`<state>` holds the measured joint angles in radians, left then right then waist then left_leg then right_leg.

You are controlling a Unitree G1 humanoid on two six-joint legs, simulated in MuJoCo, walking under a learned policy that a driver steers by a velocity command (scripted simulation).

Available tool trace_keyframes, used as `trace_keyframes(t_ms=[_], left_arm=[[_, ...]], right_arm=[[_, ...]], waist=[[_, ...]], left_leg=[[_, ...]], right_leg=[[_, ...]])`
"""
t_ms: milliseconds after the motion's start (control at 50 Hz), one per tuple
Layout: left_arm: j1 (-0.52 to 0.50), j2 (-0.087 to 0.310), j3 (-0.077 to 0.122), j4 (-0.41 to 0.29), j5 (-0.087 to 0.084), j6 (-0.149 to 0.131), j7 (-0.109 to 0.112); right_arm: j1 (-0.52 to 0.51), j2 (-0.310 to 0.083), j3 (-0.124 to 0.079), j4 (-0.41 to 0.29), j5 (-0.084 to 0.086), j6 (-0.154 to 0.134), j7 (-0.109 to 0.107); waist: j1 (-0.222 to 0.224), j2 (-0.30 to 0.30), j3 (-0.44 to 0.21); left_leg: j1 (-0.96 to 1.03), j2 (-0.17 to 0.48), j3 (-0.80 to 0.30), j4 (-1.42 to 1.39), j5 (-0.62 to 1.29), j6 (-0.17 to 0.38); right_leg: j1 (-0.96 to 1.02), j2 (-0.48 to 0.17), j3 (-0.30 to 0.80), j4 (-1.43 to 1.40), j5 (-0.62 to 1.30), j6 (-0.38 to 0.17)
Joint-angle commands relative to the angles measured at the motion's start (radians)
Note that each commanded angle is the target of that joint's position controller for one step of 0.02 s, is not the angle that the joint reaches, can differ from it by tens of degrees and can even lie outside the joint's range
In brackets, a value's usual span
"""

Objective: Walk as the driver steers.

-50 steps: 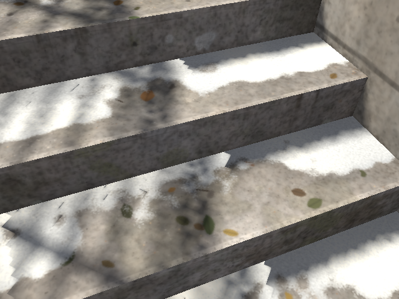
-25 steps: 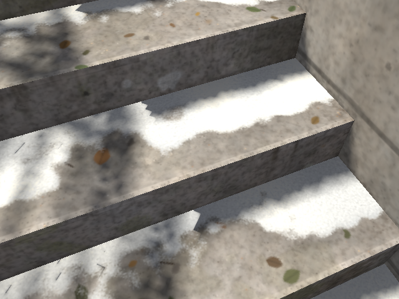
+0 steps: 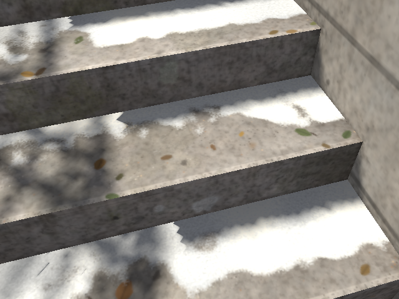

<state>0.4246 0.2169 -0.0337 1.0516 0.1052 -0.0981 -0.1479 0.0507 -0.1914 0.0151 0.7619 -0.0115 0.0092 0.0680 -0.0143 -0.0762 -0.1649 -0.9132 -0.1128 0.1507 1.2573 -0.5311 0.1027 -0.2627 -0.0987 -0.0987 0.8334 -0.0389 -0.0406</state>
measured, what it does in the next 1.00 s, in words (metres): climbs, turning left: right foot, then left foot 0.17 m higher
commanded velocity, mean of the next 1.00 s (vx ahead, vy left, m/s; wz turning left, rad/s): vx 0.16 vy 0.00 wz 0.57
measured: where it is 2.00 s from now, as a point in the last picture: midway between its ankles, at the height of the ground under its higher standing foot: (109, 192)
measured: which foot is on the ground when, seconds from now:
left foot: down 0.00-0.30, up 0.32-0.68, down 0.70-1.00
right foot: up 0.00-0.30, down 0.32-0.74, up 0.76-1.00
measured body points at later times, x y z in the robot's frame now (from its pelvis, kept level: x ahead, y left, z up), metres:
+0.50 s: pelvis +0.25 -0.06 +0.13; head +0.24 -0.08 +0.58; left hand +0.11 +0.16 -0.01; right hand +0.54 -0.21 +0.06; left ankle +0.22 +0.06 -0.29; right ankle +0.23 -0.20 -0.61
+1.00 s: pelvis +0.36 +0.03 +0.27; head +0.36 +0.02 +0.72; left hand +0.41 +0.35 +0.22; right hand +0.56 -0.14 +0.14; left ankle +0.39 +0.12 -0.44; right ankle +0.48 -0.10 -0.28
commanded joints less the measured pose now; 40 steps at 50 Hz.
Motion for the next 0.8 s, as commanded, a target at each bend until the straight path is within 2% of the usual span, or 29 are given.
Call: trace_keyframes(t_ms=[20,40,80,100,160,180,200,240,260,280,300,320,340,360,380,400,420,460,480,540,560,600,660,700,720,740,760,780,800], left_arm=[[-0.133,0.085,0.039,-0.117,-0.079,0.006,-0.02],[-0.19,0.025,0.024,-0.148,-0.047,-0.003,0.015],[-0.287,0.003,0.009,-0.241,-0.009,0.019,0.06],[-0.309,-0.017,0.002,-0.25,-0.011,0.03,0.072],[-0.373,0.074,0.018,-0.311,-0.087,0.028,0.119],[-0.361,0.099,0.03,-0.308,-0.088,0.018,0.129],[-0.295,0.11,0.036,-0.3,-0.097,0.004,0.13],[-0.127,0.14,0.066,-0.263,-0.069,0.008,0.114],[-0.171,0.142,0.063,-0.3,-0.027,0.032,0.12],[0.022,0.156,0.067,-0.195,-0.049,0.051,0.122],[0.141,0.13,0.074,-0.102,-0.047,0.073,0.15],[0.065,0.103,0.065,-0.1,-0.064,0.085,0.167],[0.08,0.149,0.07,-0.151,-0.047,0.063,0.171],[0.119,0.185,0.081,-0.161,-0.022,0.055,0.148],[0.136,0.184,0.101,-0.123,0.008,0.044,0.139],[0.086,0.101,0.076,-0.115,0.009,0.028,0.139],[0.098,0.002,0.054,-0.096,-0.05,0.012,0.14],[-0.062,-0.03,0.054,-0.053,-0.047,0.016,0.162],[-0.093,-0.005,0.062,-0.046,-0.034,0.018,0.163],[-0.102,0.07,0.075,-0.069,0.046,0.001,0.145],[-0.113,0.134,0.092,-0.102,0.003,-0.003,0.125],[-0.019,0.112,0.084,-0.11,-0.047,-0.019,0.122],[0.113,0.224,0.117,-0.097,-0.04,-0.043,0.136],[0.129,0.25,0.135,-0.117,-0.043,-0.044,0.143],[0.089,0.231,0.134,-0.168,-0.052,-0.043,0.13],[0.114,0.149,0.113,-0.246,-0.021,-0.05,0.117],[-0.015,0.142,0.128,-0.327,-0.022,-0.031,0.081],[-0.061,0.146,0.142,-0.326,-0.058,-0.003,0.069],[-0.093,0.126,0.15,-0.322,-0.073,0.0,0.075]], right_arm=[[0.661,-0.163,-0.061,0.199,-0.062,-0.023,-0.035],[0.532,-0.11,-0.051,0.221,-0.059,-0.045,-0.033],[0.32,0.046,0.001,0.25,-0.043,-0.067,-0.012],[0.21,0.099,0.022,0.256,-0.031,-0.069,-0.011],[0.052,-0.02,-0.007,0.193,-0.045,-0.138,-0.018],[-0.008,-0.071,-0.01,0.146,-0.058,-0.175,-0.027],[-0.046,-0.132,-0.02,0.119,-0.039,-0.184,-0.037],[-0.161,-0.258,-0.062,-0.002,0.013,-0.178,-0.047],[-0.118,-0.277,-0.08,-0.013,0.045,-0.169,-0.051],[-0.044,-0.226,-0.082,-0.022,-0.017,-0.152,-0.052],[0.02,-0.212,-0.09,-0.002,0.011,-0.138,-0.036],[0.323,-0.07,-0.071,0.123,-0.004,-0.121,0.012],[0.55,0.134,-0.02,0.169,0.009,-0.132,0.058],[0.567,0.09,-0.032,0.147,0.0,-0.129,0.054],[0.357,0.06,-0.02,0.058,0.027,-0.119,0.034],[0.117,0.061,-0.01,-0.048,0.034,-0.109,-0.007],[-0.064,0.014,-0.019,-0.115,0.006,-0.091,-0.019],[-0.179,0.083,0.032,-0.202,-0.001,-0.04,-0.037],[-0.159,0.09,0.048,-0.229,0.004,-0.015,-0.038],[-0.179,0.035,0.057,-0.238,0.017,0.015,0.003],[-0.227,0.013,0.065,-0.25,0.006,0.038,0.021],[-0.246,0.031,0.07,-0.218,-0.024,0.046,0.036],[-0.211,0.015,0.069,-0.213,0.006,0.024,0.05],[-0.141,-0.027,0.049,-0.174,0.001,0.001,0.03],[-0.016,-0.09,0.016,-0.141,-0.005,-0.003,-0.006],[0.119,-0.155,-0.003,-0.133,0.0,0.015,-0.044],[0.31,-0.274,-0.062,-0.102,-0.072,0.031,-0.076],[0.317,-0.344,-0.109,-0.084,-0.082,0.002,-0.059],[0.224,-0.323,-0.106,-0.075,-0.065,-0.036,-0.049]], waist=[[-0.225,0.193,-0.078],[-0.142,0.144,0.061],[0.006,0.089,0.066],[0.063,0.046,0.094],[0.103,0.031,0.084],[0.136,0.066,0.079],[0.173,0.086,0.019],[0.253,0.02,0.023],[0.268,-0.035,-0.011],[0.228,-0.118,-0.058],[0.227,-0.023,0.09],[0.08,0.022,0.131],[-0.021,-0.091,-0.052],[-0.015,-0.151,-0.241],[0.052,-0.078,-0.158],[0.078,-0.077,-0.084],[0.08,-0.008,-0.036],[0.001,0.044,0.101],[-0.028,-0.027,0.081],[-0.06,0.048,0.072],[-0.071,0.01,0.118],[-0.029,-0.065,0.164],[-0.051,-0.076,0.039],[-0.068,-0.156,0.005],[-0.107,-0.133,-0.063],[-0.115,0.081,-0.322],[-0.174,0.337,-0.378],[-0.184,0.345,-0.305],[-0.126,0.252,-0.153]], left_leg=[[0.851,0.262,-0.994,-0.721,0.166,0.307],[0.735,0.24,-0.932,-0.724,0.046,0.289],[0.589,0.201,-0.75,-0.763,0.155,0.239],[0.474,0.17,-0.63,-0.756,0.225,0.198],[0.249,0.104,-0.344,-0.86,0.544,0.099],[0.075,0.058,-0.278,-0.868,0.606,0.059],[-0.047,0.02,-0.21,-0.883,0.662,0.009],[-0.186,0.017,-0.225,-0.825,0.859,-0.001],[0.042,-0.012,-0.263,-0.711,0.959,0.044],[0.27,-0.045,-0.27,-0.55,1.067,0.023],[0.488,-0.045,-0.311,-0.384,0.851,0.062],[0.485,-0.005,-0.339,-0.159,0.529,0.07],[0.13,-0.03,-0.29,0.321,-0.009,-0.017],[-0.093,-0.023,-0.313,0.807,-0.146,-0.088],[-0.346,0.006,-0.276,1.039,-0.136,-0.104],[-0.536,0.042,-0.251,1.099,-0.149,-0.08],[-0.628,0.073,-0.195,1.112,-0.325,-0.039],[-0.623,0.172,-0.228,0.871,-0.363,0.03],[-0.578,0.174,-0.225,0.868,-0.306,0.049],[-0.286,0.256,-0.148,0.494,0.289,0.06],[-0.151,0.233,-0.076,0.392,0.051,0.024],[-0.187,0.218,0.012,0.381,0.018,0.01],[-0.003,0.145,0.05,0.192,0.132,0.032],[0.177,0.075,0.072,-0.078,0.197,0.053],[0.446,0.07,0.009,-0.132,0.485,0.101],[0.834,0.175,-0.343,-0.226,0.781,0.235],[0.943,0.299,-0.749,-0.629,0.793,0.326],[0.795,0.399,-0.955,-0.788,0.606,0.33],[0.628,0.365,-0.908,-0.832,0.375,0.256]], right_leg=[[-0.813,0.168,0.316,1.118,0.021,-0.058],[-0.938,0.167,0.33,1.203,-0.005,-0.101],[-0.977,0.145,0.332,1.228,-0.089,-0.176],[-0.983,0.119,0.311,1.236,-0.193,-0.191],[-0.759,0.072,0.173,0.935,-0.275,-0.117],[-0.541,0.054,0.13,0.84,-0.202,-0.069],[-0.245,0.057,0.093,0.751,-0.194,-0.036],[0.202,0.076,0.065,0.43,-0.02,0.1],[0.091,0.13,-0.003,0.101,-0.186,0.135],[0.207,0.13,0.039,-0.195,0.229,0.116],[0.118,0.153,0.001,-0.64,0.294,0.148],[0.215,0.062,0.064,-0.752,0.35,0.101],[0.579,-0.273,0.352,-0.297,1.493,-0.267],[0.723,-0.469,0.516,-0.206,1.755,-0.45],[0.66,-0.433,0.463,-0.245,1.404,-0.373],[0.616,-0.384,0.406,-0.3,1.057,-0.306],[0.591,-0.387,0.371,-0.372,0.816,-0.265],[0.316,-0.299,0.255,-0.533,0.485,-0.183],[0.22,-0.266,0.224,-0.597,0.365,-0.179],[-0.1,-0.168,0.042,-0.747,-0.086,-0.12],[-0.21,-0.202,0.024,-0.864,-0.081,-0.149],[-0.047,-0.228,-0.041,-0.824,0.124,-0.146],[0.229,-0.22,-0.095,-0.649,1.162,-0.14],[0.347,-0.201,-0.103,-0.549,1.417,-0.112],[0.23,-0.18,-0.1,-0.426,1.43,-0.073],[-0.056,-0.058,-0.015,-0.17,0.954,-0.002],[-0.284,0.115,0.062,0.174,-0.22,0.038],[-0.4,0.193,0.327,0.774,-0.212,0.032],[-0.522,0.185,0.412,0.997,-0.179,0.033]])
